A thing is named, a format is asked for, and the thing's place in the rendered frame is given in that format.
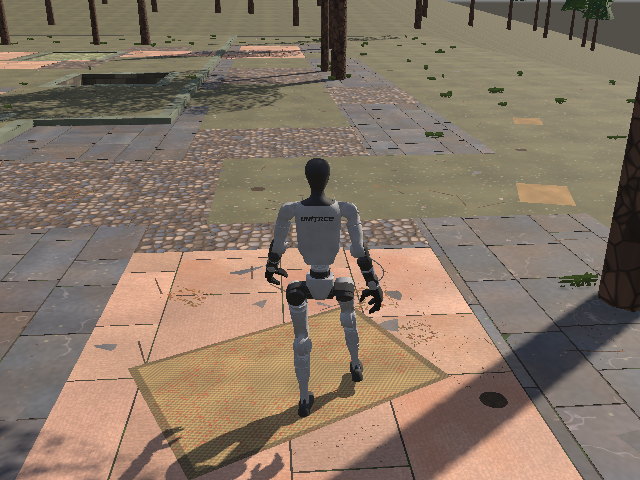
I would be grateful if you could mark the robot left forearm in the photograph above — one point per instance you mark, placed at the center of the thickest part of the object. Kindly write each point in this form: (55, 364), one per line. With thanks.
(273, 259)

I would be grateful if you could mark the robot right forearm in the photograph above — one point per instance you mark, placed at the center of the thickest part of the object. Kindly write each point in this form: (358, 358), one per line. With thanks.
(367, 270)

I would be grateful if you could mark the robot torso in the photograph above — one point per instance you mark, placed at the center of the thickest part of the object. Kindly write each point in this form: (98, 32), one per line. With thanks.
(318, 235)

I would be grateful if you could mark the robot left upper arm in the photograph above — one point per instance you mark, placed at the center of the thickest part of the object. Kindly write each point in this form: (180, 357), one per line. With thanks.
(286, 213)

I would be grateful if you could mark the right robot thigh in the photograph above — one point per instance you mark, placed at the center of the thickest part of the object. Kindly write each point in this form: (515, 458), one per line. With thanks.
(344, 292)

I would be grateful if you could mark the robot left hand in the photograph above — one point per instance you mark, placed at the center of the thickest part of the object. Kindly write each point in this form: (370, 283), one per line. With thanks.
(271, 279)

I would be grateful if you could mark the robot right upper arm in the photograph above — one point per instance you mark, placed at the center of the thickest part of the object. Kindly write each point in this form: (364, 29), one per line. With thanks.
(350, 211)

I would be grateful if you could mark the robot right hand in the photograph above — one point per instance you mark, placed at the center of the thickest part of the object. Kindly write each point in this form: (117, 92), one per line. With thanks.
(378, 298)

